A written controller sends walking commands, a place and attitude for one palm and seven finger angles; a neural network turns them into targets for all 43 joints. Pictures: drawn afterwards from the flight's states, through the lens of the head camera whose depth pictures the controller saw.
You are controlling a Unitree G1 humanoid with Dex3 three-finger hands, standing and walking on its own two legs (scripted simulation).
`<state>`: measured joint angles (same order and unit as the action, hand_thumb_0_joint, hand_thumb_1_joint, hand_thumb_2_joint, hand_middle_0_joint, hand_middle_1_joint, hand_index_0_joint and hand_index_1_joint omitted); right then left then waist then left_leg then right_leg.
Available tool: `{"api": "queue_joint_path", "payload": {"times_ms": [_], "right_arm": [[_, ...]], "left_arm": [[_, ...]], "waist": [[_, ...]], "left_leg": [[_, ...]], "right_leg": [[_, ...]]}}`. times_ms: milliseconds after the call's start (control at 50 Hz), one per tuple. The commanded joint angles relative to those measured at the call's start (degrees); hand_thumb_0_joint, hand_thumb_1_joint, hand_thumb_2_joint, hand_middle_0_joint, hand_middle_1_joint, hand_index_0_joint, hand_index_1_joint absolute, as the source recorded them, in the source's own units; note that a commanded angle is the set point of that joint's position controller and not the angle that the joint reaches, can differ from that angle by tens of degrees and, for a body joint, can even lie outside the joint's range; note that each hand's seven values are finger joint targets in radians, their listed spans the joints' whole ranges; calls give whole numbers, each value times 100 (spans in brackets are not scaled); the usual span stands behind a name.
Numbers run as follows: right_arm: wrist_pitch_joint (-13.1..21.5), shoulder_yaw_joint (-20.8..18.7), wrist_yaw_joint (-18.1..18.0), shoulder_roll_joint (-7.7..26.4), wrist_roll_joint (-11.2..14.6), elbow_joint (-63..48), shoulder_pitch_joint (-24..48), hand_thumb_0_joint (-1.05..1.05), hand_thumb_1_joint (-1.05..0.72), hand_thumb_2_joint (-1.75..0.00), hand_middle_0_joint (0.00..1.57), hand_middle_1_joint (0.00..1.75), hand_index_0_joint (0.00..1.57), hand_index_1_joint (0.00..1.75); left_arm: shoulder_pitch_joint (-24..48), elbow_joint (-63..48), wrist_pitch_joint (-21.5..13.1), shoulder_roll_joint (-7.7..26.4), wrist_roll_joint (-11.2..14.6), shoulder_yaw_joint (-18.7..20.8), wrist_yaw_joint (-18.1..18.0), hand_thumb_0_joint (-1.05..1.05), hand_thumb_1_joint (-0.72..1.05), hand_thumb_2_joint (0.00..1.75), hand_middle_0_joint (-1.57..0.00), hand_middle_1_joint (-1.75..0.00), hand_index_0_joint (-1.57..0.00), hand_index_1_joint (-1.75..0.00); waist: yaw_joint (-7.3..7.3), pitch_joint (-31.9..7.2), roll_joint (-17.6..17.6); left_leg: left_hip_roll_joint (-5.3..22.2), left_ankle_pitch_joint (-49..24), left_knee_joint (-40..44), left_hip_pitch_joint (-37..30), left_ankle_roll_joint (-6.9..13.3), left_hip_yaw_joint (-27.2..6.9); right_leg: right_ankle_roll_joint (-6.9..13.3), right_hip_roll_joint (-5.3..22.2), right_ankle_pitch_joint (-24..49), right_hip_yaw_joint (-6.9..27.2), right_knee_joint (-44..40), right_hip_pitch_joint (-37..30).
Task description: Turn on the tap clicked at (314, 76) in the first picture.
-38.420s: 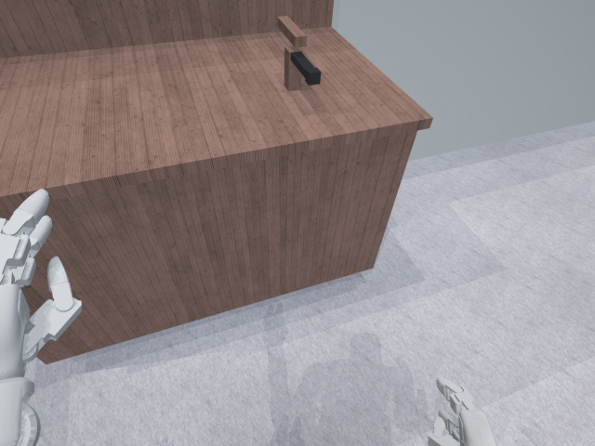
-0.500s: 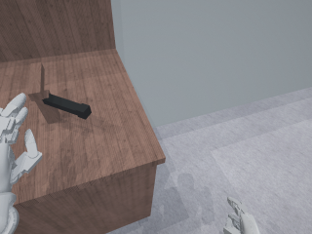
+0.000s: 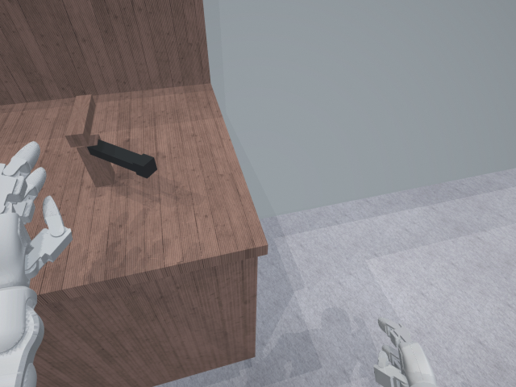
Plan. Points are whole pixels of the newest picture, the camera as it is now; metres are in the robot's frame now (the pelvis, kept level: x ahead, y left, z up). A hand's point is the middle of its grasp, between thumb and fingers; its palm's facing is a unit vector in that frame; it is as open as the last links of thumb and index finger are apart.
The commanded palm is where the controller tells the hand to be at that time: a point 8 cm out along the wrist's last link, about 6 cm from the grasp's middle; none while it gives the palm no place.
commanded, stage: turn the palm inward beside the body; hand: left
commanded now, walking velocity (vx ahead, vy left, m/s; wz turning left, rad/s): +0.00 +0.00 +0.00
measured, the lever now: (145, 166) +0.43 +0.26 +0.12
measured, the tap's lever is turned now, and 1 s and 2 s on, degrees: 49 49 49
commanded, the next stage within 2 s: reach beside the lever's end, fingers flat in 1.78 s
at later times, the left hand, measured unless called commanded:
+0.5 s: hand (98, 242) +0.23 +0.23 +0.16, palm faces +0.47 -0.85 -0.24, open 7.4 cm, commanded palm +0.18 +0.27 +0.18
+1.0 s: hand (95, 261) +0.21 +0.23 +0.16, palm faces +0.50 -0.86 -0.15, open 7.4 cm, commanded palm +0.15 +0.26 +0.17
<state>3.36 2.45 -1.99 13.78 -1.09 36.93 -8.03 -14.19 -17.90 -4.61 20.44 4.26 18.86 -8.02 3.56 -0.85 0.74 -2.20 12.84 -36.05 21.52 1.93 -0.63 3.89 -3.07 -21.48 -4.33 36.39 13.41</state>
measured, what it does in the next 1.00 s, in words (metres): stands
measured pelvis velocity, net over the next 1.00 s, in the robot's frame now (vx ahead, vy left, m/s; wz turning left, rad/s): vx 0.02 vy -0.01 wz -0.01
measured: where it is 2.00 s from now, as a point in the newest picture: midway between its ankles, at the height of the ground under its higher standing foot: outside the picture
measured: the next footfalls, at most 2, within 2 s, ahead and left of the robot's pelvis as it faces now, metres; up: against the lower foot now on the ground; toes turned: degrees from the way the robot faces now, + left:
none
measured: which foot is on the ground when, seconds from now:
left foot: down 0.00-1.00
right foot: down 0.00-1.00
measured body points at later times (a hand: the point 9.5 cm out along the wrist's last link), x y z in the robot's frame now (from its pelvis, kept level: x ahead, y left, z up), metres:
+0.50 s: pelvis +0.03 -0.03 +0.00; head +0.01 -0.05 +0.45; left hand +0.20 +0.28 +0.17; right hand +0.22 -0.27 -0.09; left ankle +0.07 +0.10 -0.72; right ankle -0.02 -0.07 -0.72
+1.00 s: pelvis +0.02 -0.01 +0.00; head -0.02 -0.03 +0.45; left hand +0.18 +0.27 +0.17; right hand +0.22 -0.22 -0.07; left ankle +0.07 +0.10 -0.72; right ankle -0.02 -0.07 -0.72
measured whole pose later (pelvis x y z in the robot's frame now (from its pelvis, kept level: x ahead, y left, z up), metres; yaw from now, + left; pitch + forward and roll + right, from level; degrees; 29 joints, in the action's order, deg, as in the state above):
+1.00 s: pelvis +0.02 -0.01 +0.00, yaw +0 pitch -3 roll +0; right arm 8.4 3.4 -5.1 12.4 1.2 38.6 -9.3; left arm -25.6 -27.6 7.1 13.2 10.5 13.5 -11.9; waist 4.5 -3.5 2.9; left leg -1.6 14.0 -35.1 18.7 1.1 -0.7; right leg 4.7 -3.7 -22.0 -4.1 34.5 10.3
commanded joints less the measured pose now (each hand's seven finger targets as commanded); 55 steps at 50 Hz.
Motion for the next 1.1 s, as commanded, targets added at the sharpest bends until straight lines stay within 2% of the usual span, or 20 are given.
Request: {"api": "queue_joint_path", "payload": {"times_ms": [0, 40, 120, 160, 180, 240, 260, 280, 340, 500, 580, 700, 760, 780, 880, 940, 960, 1040, 1060, 1080], "right_arm": [[357, -216, -253, 646, 102, -805, 961, 0, -90, -90, 20, 30, 20, 30], [379, -208, -307, 606, 138, -848, 1041, 0, -90, -90, 20, 30, 20, 30], [429, -231, -356, 574, 168, -812, 1033, 0, -90, -90, 20, 30, 20, 30], [414, -255, -355, 591, 175, -750, 945, 0, -90, -90, 20, 30, 20, 30], [416, -259, -339, 560, 198, -793, 902, 0, -90, -90, 20, 30, 20, 30], [459, -294, -324, 594, 219, -811, 665, 0, -90, -90, 20, 30, 20, 30], [442, -295, -327, 609, 230, -774, 618, 0, -90, -90, 20, 30, 20, 30], [457, -297, -329, 595, 232, -825, 597, 0, -90, -90, 20, 30, 20, 30], [542, -340, -349, 626, 233, -831, 514, 0, -90, -90, 20, 30, 20, 30], [713, -338, -371, 606, 241, -808, 447, 0, -90, -90, 20, 30, 20, 30], [751, -317, -373, 575, 257, -839, 553, 0, -90, -90, 20, 30, 20, 30], [767, -253, -385, 568, 284, -842, 697, 0, -90, -90, 20, 30, 20, 30], [782, -213, -400, 548, 272, -835, 804, 0, -90, -90, 20, 30, 20, 30], [796, -207, -396, 539, 270, -861, 818, 0, -90, -90, 20, 30, 20, 30], [846, -167, -393, 499, 248, -849, 916, 0, -90, -90, 20, 30, 20, 30], [857, -168, -384, 511, 233, -829, 955, 0, -90, -90, 20, 30, 20, 30], [844, -165, -386, 504, 241, -802, 957, 0, -90, -90, 20, 30, 20, 30], [857, -152, -360, 494, 239, -828, 989, 0, -90, -90, 20, 30, 20, 30], [851, -149, -368, 492, 235, -808, 998, 0, -90, -90, 20, 30, 20, 30], [858, -141, -361, 477, 239, -840, 1023, 0, -90, -90, 20, 30, 20, 30]], "left_arm": [[1562, -867, 121, 1275, 30, 354, -2, 0, 90, 90, -20, -30, -20, -30], [1528, -1079, 319, 1218, 63, 212, 132, 0, 90, 90, -20, -30, -20, -30], [917, -1259, 414, 1308, 282, 610, 177, 0, 90, 90, -20, -30, -20, -30], [366, -1231, 418, 1532, 395, 1068, 137, 0, 90, 90, -20, -30, -20, -30], [320, -1395, 396, 1260, 466, 896, 158, 0, 90, 90, -20, -30, -20, -30], [-223, -1434, 355, 1190, 629, 1096, 167, 0, 90, 90, -20, -30, -20, -30], [-319, -1478, 368, 1295, 615, 1193, 162, 0, 90, 90, -20, -30, -20, -30], [-251, -1585, 359, 1081, 641, 994, 182, 0, 90, 90, -20, -30, -20, -30], [-239, -1688, 307, 975, 659, 891, 200, 0, 90, 90, -20, -30, -20, -30], [-395, -1988, 216, 794, 563, 633, 24, 0, 90, 90, -20, -30, -20, -30], [-425, -2106, 312, 649, 562, 521, -121, 0, 90, 90, -20, -30, -20, -30], [-525, -1936, 605, 430, 618, 321, -241, 0, 90, 90, -20, -30, -20, -30], [-471, -2062, 698, 438, 572, 278, -313, 0, 90, 90, -20, -30, -20, -30], [-360, -2143, 700, 302, 563, 103, -325, 0, 90, 90, -20, -30, -20, -30], [-370, -2253, 748, 181, 554, -33, -429, 0, 90, 90, -20, -30, -20, -30], [-507, -2241, 802, 159, 582, -35, -464, 0, 90, 90, -20, -30, -20, -30], [-528, -2276, 836, 238, 561, 42, -483, 0, 90, 90, -20, -30, -20, -30], [-543, -2404, 888, -16, 594, -206, -515, 0, 90, 90, -20, -30, -20, -30], [-565, -2464, 911, 92, 564, -104, -558, 0, 90, 90, -20, -30, -20, -30], [-535, -2509, 923, -93, 571, -292, -563, 0, 90, 90, -20, -30, -20, -30]], "waist": [[-130, -322, 414], [-99, -346, 332], [-12, -391, -182], [113, -581, -188], [57, -653, -152], [84, -889, -231], [112, -884, -53], [37, -895, -101], [-20, -907, -156], [-3, -1031, 87], [29, -903, 190], [40, -526, -68], [79, -431, 161], [23, -437, 86], [38, -365, 119], [59, -414, 14], [112, -380, 175], [65, -397, 188], [111, -352, 337], [65, -367, 310]], "left_leg": [[28, 922, 418, -721, -23, -138], [62, 654, 269, -718, -41, -110], [158, 188, 116, -554, -104, -198], [159, -128, 86, -490, -125, -179], [127, -303, 112, -538, -85, -128], [117, -843, 88, -629, -67, -55], [92, -947, 70, -671, -56, -9], [76, -997, 61, -688, -36, 5], [73, -1072, -19, -730, -19, -8], [70, -1110, 16, -852, 17, -47], [92, -979, 125, -892, 18, -52], [134, -588, 301, -833, 24, -106], [138, -483, 389, -915, 35, -127], [141, -429, 422, -948, 42, -143], [157, -178, 522, -1019, 35, -186], [159, -242, 519, -1044, 32, -191], [154, -244, 549, -1050, 22, -179], [166, -292, 595, -1129, 16, -216], [169, -279, 634, -1153, 10, -225], [171, -231, 653, -1172, 8, -235]], "right_leg": [[-277, 334, -816, 712, -1304, 999], [-333, 502, -839, 974, -1492, 912], [-518, 767, 138, 1300, -1580, 555], [-580, 810, 1284, 1289, -1319, 222], [-595, 774, 1785, 1141, -1162, 157], [-672, 691, 3243, 921, -762, 1], [-663, 650, 3376, 850, -731, 11], [-679, 654, 3512, 792, -675, 43], [-704, 641, 3652, 787, -619, 159], [-582, 537, 3098, 627, -574, 302], [-506, 487, 2563, 549, -661, 376], [-459, 415, 1708, 515, -890, 525], [-398, 360, 1295, 502, -995, 596], [-378, 353, 1130, 474, -998, 610], [-341, 327, 631, 465, -1136, 641], [-344, 334, 729, 486, -1163, 572], [-323, 325, 702, 476, -1185, 543], [-303, 308, 768, 402, -1135, 519], [-281, 290, 735, 383, -1145, 520], [-281, 296, 679, 356, -1125, 525]]}}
